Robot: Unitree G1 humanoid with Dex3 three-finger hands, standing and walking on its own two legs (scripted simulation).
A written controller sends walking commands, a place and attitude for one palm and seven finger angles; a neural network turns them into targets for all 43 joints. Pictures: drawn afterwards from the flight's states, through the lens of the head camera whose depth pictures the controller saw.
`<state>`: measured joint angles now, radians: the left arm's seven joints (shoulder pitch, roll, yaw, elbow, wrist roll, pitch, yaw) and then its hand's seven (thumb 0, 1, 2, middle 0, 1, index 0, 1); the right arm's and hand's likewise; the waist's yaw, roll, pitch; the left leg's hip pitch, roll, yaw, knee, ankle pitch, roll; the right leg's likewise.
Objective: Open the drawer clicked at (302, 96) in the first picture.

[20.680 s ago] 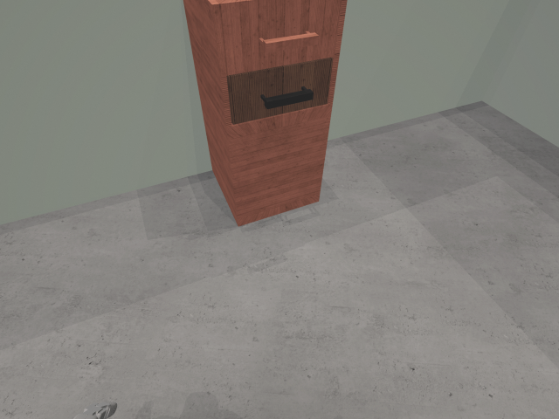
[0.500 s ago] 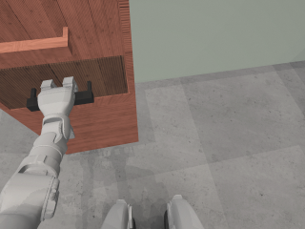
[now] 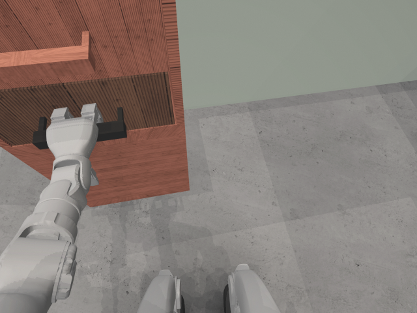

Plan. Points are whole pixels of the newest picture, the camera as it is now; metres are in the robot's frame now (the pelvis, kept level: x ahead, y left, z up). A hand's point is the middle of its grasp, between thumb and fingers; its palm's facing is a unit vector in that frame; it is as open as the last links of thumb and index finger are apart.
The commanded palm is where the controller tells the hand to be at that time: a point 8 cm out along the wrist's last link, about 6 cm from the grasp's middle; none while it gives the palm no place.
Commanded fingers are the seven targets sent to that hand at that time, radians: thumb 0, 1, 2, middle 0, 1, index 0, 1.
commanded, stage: close the thumb around the handle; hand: left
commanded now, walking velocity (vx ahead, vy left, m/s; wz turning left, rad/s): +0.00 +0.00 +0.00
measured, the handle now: (82, 125) +0.49 +0.26 -0.02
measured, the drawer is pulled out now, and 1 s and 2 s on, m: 0.00 0.03 0.14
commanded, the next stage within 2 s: pull the drawer open in 0.56 s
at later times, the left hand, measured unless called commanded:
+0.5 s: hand (86, 148) +0.45 +0.25 -0.05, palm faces -0.04 -0.02 -1.00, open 5.9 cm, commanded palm +0.44 +0.23 +0.01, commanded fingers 0.00 0.90 0.90 -0.40 -1.35 -0.40 -1.35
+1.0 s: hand (86, 159) +0.42 +0.24 -0.04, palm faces -0.05 -0.06 -1.00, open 5.9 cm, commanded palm +0.39 +0.23 +0.01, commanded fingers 0.00 0.90 0.90 -0.40 -1.35 -0.40 -1.35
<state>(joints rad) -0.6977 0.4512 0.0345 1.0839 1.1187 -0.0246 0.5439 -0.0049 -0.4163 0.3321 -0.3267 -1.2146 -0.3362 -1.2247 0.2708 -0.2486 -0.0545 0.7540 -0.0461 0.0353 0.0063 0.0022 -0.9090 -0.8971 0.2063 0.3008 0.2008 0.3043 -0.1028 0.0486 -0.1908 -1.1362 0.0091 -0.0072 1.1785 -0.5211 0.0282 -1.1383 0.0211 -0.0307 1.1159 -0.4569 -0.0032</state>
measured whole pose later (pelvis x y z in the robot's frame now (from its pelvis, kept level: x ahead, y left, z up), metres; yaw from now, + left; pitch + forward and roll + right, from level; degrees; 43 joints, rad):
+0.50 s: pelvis +0.00 +0.00 +0.00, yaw +0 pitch +27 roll -3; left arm -0.69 0.44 0.03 1.08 1.13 -0.03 0.56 -0.01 0.66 0.81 -0.38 -1.34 -0.40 -1.34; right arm 0.28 -0.25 -0.06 0.76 -0.05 0.04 0.01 0.00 -0.91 -0.90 0.21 0.30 0.20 0.30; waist -0.10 0.05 -0.19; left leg -1.13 0.01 0.00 1.18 -0.53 0.03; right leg -1.13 0.02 -0.03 1.11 -0.46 0.00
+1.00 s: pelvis +0.02 +0.01 +0.02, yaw -1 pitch +25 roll -2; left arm -0.46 0.38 0.02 0.88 1.10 0.00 0.56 0.01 0.66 0.74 -0.34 -1.35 -0.41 -1.35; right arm 0.28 -0.23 -0.07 0.74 -0.05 0.07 0.03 0.00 -0.91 -0.90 0.21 0.30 0.20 0.30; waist -0.07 0.05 -0.20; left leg -1.01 0.02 0.02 1.10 -0.53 0.04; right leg -1.02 0.03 0.00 1.04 -0.46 0.01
